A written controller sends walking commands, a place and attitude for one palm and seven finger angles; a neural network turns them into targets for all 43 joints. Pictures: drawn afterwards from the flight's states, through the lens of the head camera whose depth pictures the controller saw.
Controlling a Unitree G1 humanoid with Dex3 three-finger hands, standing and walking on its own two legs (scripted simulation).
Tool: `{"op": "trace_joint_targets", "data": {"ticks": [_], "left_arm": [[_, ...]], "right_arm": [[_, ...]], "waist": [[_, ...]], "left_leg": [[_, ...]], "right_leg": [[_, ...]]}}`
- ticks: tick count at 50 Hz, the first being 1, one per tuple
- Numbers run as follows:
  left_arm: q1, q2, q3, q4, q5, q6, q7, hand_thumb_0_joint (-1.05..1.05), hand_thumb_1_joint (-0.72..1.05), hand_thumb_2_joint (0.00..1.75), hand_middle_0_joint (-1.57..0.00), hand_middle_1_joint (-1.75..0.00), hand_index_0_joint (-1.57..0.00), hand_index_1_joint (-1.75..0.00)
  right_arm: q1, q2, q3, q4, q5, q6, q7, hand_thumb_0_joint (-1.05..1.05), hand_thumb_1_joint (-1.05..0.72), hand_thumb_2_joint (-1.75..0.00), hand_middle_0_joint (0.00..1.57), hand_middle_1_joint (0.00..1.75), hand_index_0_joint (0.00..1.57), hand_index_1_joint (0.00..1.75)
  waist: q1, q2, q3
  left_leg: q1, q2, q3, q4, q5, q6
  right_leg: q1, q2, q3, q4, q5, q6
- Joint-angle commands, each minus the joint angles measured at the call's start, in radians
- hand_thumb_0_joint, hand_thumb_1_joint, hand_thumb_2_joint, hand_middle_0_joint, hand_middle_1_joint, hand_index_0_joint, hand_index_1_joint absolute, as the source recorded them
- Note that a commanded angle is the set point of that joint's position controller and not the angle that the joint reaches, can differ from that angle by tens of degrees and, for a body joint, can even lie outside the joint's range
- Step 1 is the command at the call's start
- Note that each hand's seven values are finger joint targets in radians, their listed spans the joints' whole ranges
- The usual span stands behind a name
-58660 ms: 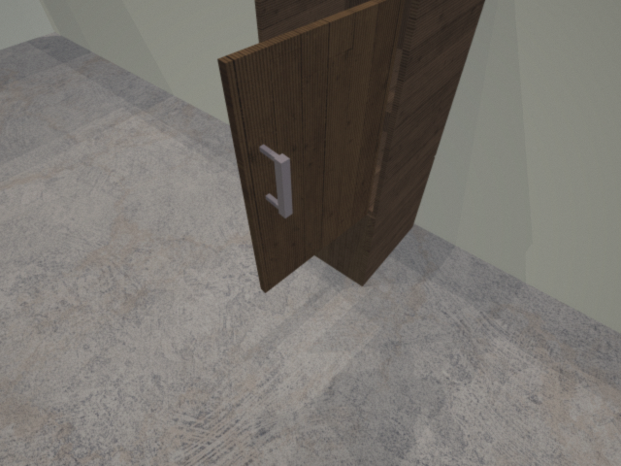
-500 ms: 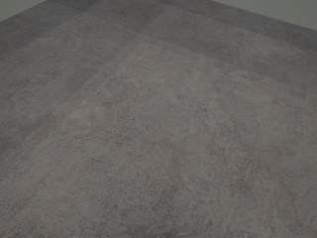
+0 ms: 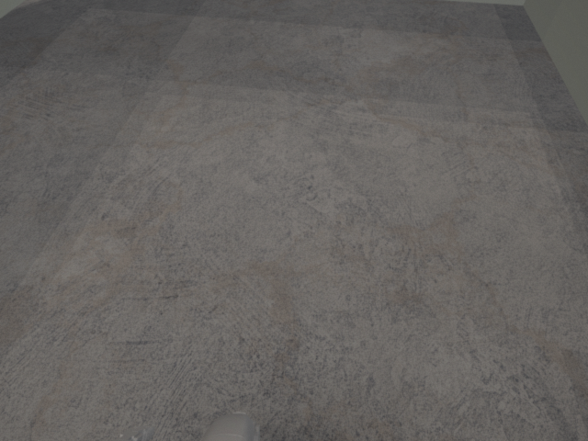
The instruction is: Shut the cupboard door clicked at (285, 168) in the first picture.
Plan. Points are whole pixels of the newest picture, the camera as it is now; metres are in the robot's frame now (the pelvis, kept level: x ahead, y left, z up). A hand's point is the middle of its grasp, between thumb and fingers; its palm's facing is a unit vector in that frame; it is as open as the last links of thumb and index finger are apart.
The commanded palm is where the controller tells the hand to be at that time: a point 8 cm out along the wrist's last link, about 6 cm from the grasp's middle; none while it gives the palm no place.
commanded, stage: turn to face it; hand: left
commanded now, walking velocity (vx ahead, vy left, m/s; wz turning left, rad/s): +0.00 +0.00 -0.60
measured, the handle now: out of the picture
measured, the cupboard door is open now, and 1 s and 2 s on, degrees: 20 20 20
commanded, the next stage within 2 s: none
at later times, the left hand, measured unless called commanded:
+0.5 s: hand (199, 407) +0.18 +0.16 -0.16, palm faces -0.31 -0.91 -0.26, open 7.4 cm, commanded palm none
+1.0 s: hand (225, 377) +0.23 +0.13 -0.16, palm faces -0.55 -0.81 -0.19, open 7.4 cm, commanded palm none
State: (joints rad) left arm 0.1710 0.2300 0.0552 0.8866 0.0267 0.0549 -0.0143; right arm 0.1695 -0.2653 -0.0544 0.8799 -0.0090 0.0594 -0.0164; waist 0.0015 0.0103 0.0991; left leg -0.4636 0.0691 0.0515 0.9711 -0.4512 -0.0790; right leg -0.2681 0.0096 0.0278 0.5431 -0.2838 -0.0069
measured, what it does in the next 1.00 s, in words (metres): steps on the spot, turning right: left foot, then right foot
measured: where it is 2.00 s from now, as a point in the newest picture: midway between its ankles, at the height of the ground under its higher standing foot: outside the picture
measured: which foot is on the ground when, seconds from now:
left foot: up 0.00-0.10, down 0.12-0.46, up 0.48-0.76, down 0.78-1.00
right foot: down 0.00-0.12, up 0.14-0.44, down 0.46-0.78, up 0.80-1.00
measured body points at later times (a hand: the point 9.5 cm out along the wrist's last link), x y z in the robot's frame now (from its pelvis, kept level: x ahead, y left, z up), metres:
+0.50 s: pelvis +0.00 +0.00 -0.01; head +0.04 -0.03 +0.43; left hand +0.20 +0.21 -0.14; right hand -0.04 -0.27 -0.16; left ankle +0.03 +0.14 -0.72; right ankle -0.05 -0.11 -0.74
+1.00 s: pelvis +0.02 +0.01 +0.01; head +0.08 +0.00 +0.45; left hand +0.26 +0.18 -0.15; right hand -0.06 -0.24 -0.12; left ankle +0.09 +0.11 -0.73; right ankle -0.07 -0.08 -0.68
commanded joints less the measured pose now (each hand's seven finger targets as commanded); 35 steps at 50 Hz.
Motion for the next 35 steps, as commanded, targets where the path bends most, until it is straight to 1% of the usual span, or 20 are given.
{"op": "trace_joint_targets", "data": {"ticks": [1,3,4,5,6,7,9,12,17,20,21,22,23,24,25,26,27,29,33,35], "left_arm": [[-0.026,0.227,0.063,-0.081,0.004,-0.02,0.015,0.0,0.9,0.9,-0.2,-0.3,-0.2,-0.3],[-0.058,0.214,0.063,-0.087,-0.004,-0.014,0.013,0.0,0.9,0.9,-0.2,-0.3,-0.2,-0.3],[-0.058,0.177,0.056,-0.094,-0.012,-0.009,0.011,0.0,0.9,0.9,-0.2,-0.3,-0.2,-0.3],[-0.024,0.114,0.044,-0.111,-0.021,-0.003,0.002,0.0,0.9,0.9,-0.2,-0.3,-0.2,-0.3],[-0.036,0.108,0.039,-0.132,-0.015,-0.006,-0.004,0.0,0.9,0.9,-0.2,-0.3,-0.2,-0.3],[-0.046,0.126,0.042,-0.123,-0.004,-0.001,-0.002,0.0,0.9,0.9,-0.2,-0.3,-0.2,-0.3],[-0.051,0.128,0.054,-0.097,-0.006,-0.001,-0.019,0.0,0.9,0.9,-0.2,-0.3,-0.2,-0.3],[-0.059,0.096,0.042,-0.093,-0.01,0.01,-0.033,0.0,0.9,0.9,-0.2,-0.3,-0.2,-0.3],[-0.088,0.074,0.03,-0.103,-0.009,0.003,-0.033,0.0,0.9,0.9,-0.2,-0.3,-0.2,-0.3],[-0.014,0.089,0.033,-0.081,-0.009,-0.007,-0.029,0.0,0.9,0.9,-0.2,-0.3,-0.2,-0.3],[0.044,0.126,0.043,-0.061,-0.006,-0.015,-0.024,0.0,0.9,0.9,-0.2,-0.3,-0.2,-0.3],[0.094,0.225,0.057,-0.048,0.003,-0.029,-0.012,0.0,0.9,0.9,-0.2,-0.3,-0.2,-0.3],[0.136,0.29,0.066,-0.031,-0.005,-0.031,0.0,0.0,0.9,0.9,-0.2,-0.3,-0.2,-0.3],[0.134,0.277,0.069,-0.037,-0.007,-0.03,0.013,0.0,0.9,0.9,-0.2,-0.3,-0.2,-0.3],[0.071,0.26,0.069,-0.045,-0.004,-0.031,0.02,0.0,0.9,0.9,-0.2,-0.3,-0.2,-0.3],[0.019,0.223,0.059,-0.061,-0.007,-0.029,0.023,0.0,0.9,0.9,-0.2,-0.3,-0.2,-0.3],[-0.026,0.201,0.054,-0.072,-0.005,-0.027,0.025,0.0,0.9,0.9,-0.2,-0.3,-0.2,-0.3],[-0.03,0.203,0.052,-0.079,-0.002,-0.03,0.022,0.0,0.9,0.9,-0.2,-0.3,-0.2,-0.3],[-0.018,0.223,0.061,-0.074,0.004,-0.025,0.018,0.0,0.9,0.9,-0.2,-0.3,-0.2,-0.3],[-0.037,0.222,0.063,-0.073,-0.001,-0.019,0.015,0.0,0.9,0.9,-0.2,-0.3,-0.2,-0.3]], "right_arm": [[0.024,-0.064,-0.012,-0.086,0.002,-0.035,-0.006,0.0,-0.9,-0.9,0.2,0.3,0.2,0.3],[0.105,-0.07,-0.011,-0.064,0.003,-0.045,-0.012,0.0,-0.9,-0.9,0.2,0.3,0.2,0.3],[0.137,-0.102,-0.015,-0.055,0.0,-0.057,-0.017,0.0,-0.9,-0.9,0.2,0.3,0.2,0.3],[0.151,-0.199,-0.029,-0.056,-0.015,-0.067,-0.02,0.0,-0.9,-0.9,0.2,0.3,0.2,0.3],[0.167,-0.246,-0.035,-0.074,-0.018,-0.061,-0.023,0.0,-0.9,-0.9,0.2,0.3,0.2,0.3],[0.139,-0.227,-0.027,-0.072,-0.023,-0.064,-0.026,0.0,-0.9,-0.9,0.2,0.3,0.2,0.3],[0.059,-0.174,-0.017,-0.098,-0.024,-0.065,-0.028,0.0,-0.9,-0.9,0.2,0.3,0.2,0.3],[0.044,-0.159,-0.016,-0.094,-0.022,-0.059,-0.028,0.0,-0.9,-0.9,0.2,0.3,0.2,0.3],[0.099,-0.18,-0.036,-0.055,-0.02,-0.052,-0.016,0.0,-0.9,-0.9,0.2,0.3,0.2,0.3],[0.066,-0.192,-0.044,-0.055,-0.015,-0.045,-0.01,0.0,-0.9,-0.9,0.2,0.3,0.2,0.3],[0.056,-0.184,-0.046,-0.059,-0.009,-0.043,-0.005,0.0,-0.9,-0.9,0.2,0.3,0.2,0.3],[0.052,-0.112,-0.034,-0.084,-0.001,-0.04,0.003,0.0,-0.9,-0.9,0.2,0.3,0.2,0.3],[-0.032,-0.079,-0.019,-0.13,-0.004,-0.033,0.001,0.0,-0.9,-0.9,0.2,0.3,0.2,0.3],[-0.061,-0.092,-0.017,-0.133,-0.003,-0.025,-0.011,0.0,-0.9,-0.9,0.2,0.3,0.2,0.3],[-0.049,-0.087,-0.019,-0.117,-0.003,-0.025,-0.015,0.0,-0.9,-0.9,0.2,0.3,0.2,0.3],[-0.036,-0.109,-0.02,-0.099,-0.005,-0.027,-0.014,0.0,-0.9,-0.9,0.2,0.3,0.2,0.3],[-0.02,-0.103,-0.02,-0.083,-0.005,-0.03,-0.009,0.0,-0.9,-0.9,0.2,0.3,0.2,0.3],[-0.001,-0.081,-0.014,-0.07,-0.005,-0.028,-0.003,0.0,-0.9,-0.9,0.2,0.3,0.2,0.3],[0.005,-0.065,-0.011,-0.082,0.001,-0.034,-0.005,0.0,-0.9,-0.9,0.2,0.3,0.2,0.3],[0.054,-0.067,-0.011,-0.074,0.004,-0.041,-0.011,0.0,-0.9,-0.9,0.2,0.3,0.2,0.3]], "waist": [[-0.005,-0.184,-0.126],[-0.043,-0.164,-0.15],[-0.055,-0.074,-0.163],[-0.049,0.206,-0.179],[-0.055,0.297,-0.162],[-0.048,0.289,-0.159],[-0.01,0.185,-0.108],[-0.011,0.174,-0.11],[-0.041,0.215,-0.145],[0.002,0.18,-0.157],[0.031,0.104,-0.167],[0.055,-0.168,-0.18],[0.09,-0.294,-0.133],[0.084,-0.23,-0.118],[0.051,-0.307,-0.111],[0.031,-0.277,-0.105],[0.006,-0.209,-0.126],[0.0,-0.17,-0.15],[0.005,-0.165,-0.145],[-0.016,-0.174,-0.154]], "left_leg": [[0.072,-0.027,-0.006,-0.213,0.041,0.003],[0.211,-0.037,-0.002,-0.42,0.17,0.01],[0.33,0.011,-0.049,-0.571,0.23,0.026],[0.431,0.24,-0.294,-0.672,0.29,0.11],[0.373,0.411,-0.419,-0.698,0.398,0.216],[0.327,0.421,-0.408,-0.688,0.438,0.246],[0.287,0.33,-0.246,-0.656,0.512,0.231],[0.33,0.273,-0.081,-0.612,0.571,0.211],[0.36,0.296,-0.014,-0.558,0.6,0.207],[0.284,0.278,0.046,-0.45,0.521,0.148],[0.193,0.235,0.082,-0.341,0.42,0.098],[-0.003,0.122,0.154,-0.146,0.131,0.031],[-0.154,0.025,0.088,0.055,-0.207,0.003],[-0.183,0.04,-0.029,0.157,-0.157,0.011],[-0.217,0.046,-0.055,0.204,-0.117,0.007],[-0.197,0.06,-0.071,0.207,-0.052,0.003],[-0.137,0.061,-0.06,0.169,-0.008,-0.003],[-0.061,0.031,-0.025,0.076,0.018,-0.01],[0.024,-0.01,-0.012,-0.142,0.014,-0.005],[0.12,-0.036,0.003,-0.302,0.088,0.001]], "right_leg": [[0.051,-0.219,0.277,-0.142,0.363,-0.171],[-0.003,-0.181,0.275,-0.078,0.312,-0.118],[-0.092,-0.12,0.237,-0.003,0.229,-0.069],[-0.247,0.027,0.111,0.194,-0.055,-0.003],[-0.284,0.041,0.005,0.415,-0.348,0.027],[-0.287,0.004,0.046,0.559,-0.346,0.031],[-0.287,-0.029,0.017,0.65,-0.25,0.052],[-0.242,-0.041,-0.048,0.522,-0.212,0.063],[-0.125,-0.017,-0.112,0.263,-0.191,0.047],[0.047,0.004,-0.14,0.008,-0.014,0.024],[0.174,-0.025,-0.099,-0.117,0.095,0.004],[0.322,-0.236,0.171,-0.217,0.287,-0.072],[0.268,-0.4,0.366,-0.218,0.559,-0.18],[0.213,-0.385,0.369,-0.218,0.522,-0.222],[0.207,-0.349,0.372,-0.22,0.455,-0.222],[0.183,-0.313,0.306,-0.207,0.429,-0.208],[0.161,-0.271,0.242,-0.174,0.444,-0.19],[0.129,-0.236,0.201,-0.157,0.466,-0.177],[0.098,-0.229,0.27,-0.148,0.401,-0.184],[0.061,-0.201,0.285,-0.105,0.406,-0.152]]}}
